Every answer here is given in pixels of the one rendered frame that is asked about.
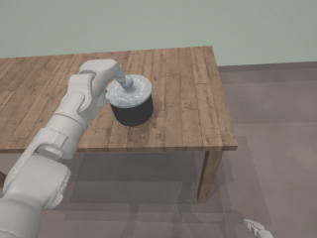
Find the robot right hand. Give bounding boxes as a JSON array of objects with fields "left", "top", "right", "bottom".
[{"left": 243, "top": 218, "right": 273, "bottom": 238}]

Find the table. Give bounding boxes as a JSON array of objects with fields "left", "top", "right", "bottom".
[{"left": 0, "top": 46, "right": 238, "bottom": 203}]

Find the lid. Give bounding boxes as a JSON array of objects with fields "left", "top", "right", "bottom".
[{"left": 105, "top": 74, "right": 153, "bottom": 108}]

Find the robot left hand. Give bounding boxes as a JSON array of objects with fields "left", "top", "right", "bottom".
[{"left": 79, "top": 59, "right": 127, "bottom": 107}]

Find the knob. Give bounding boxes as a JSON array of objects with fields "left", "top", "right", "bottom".
[{"left": 120, "top": 74, "right": 134, "bottom": 89}]

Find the left robot forearm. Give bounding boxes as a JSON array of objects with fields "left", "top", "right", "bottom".
[{"left": 2, "top": 67, "right": 106, "bottom": 194}]

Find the robot left upper arm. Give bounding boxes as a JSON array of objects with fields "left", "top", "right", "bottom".
[{"left": 0, "top": 152, "right": 71, "bottom": 238}]

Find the pot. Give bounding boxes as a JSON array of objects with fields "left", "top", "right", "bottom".
[{"left": 110, "top": 95, "right": 154, "bottom": 127}]

